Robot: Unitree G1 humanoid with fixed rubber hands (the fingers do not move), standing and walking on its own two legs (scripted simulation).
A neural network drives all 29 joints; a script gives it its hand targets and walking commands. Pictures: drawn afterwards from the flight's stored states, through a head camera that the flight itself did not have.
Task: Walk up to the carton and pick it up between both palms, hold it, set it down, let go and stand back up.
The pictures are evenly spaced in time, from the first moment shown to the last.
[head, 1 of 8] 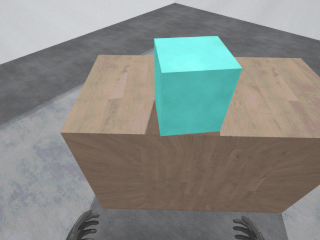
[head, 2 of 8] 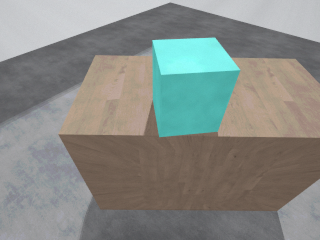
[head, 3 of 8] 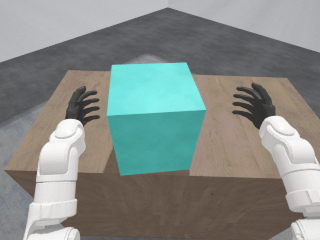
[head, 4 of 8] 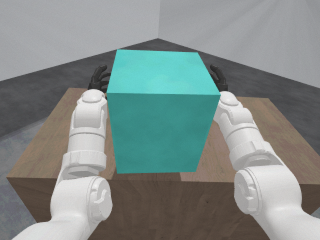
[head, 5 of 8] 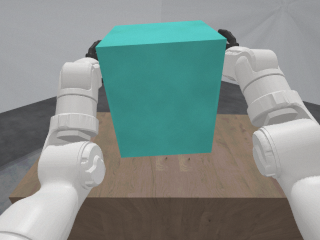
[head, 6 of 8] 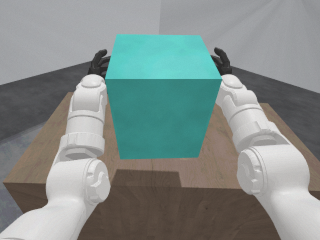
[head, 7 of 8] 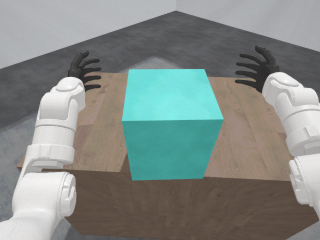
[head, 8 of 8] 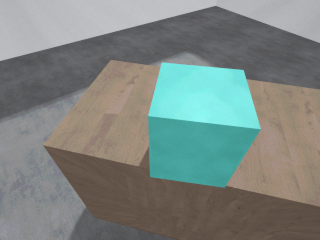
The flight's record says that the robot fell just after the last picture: no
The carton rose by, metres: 0.25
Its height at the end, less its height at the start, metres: +0.00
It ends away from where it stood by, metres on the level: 0.03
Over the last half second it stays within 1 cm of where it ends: yes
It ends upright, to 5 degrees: yes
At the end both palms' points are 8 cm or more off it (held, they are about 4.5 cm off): yes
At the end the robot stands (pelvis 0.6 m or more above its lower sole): yes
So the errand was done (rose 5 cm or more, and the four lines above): yes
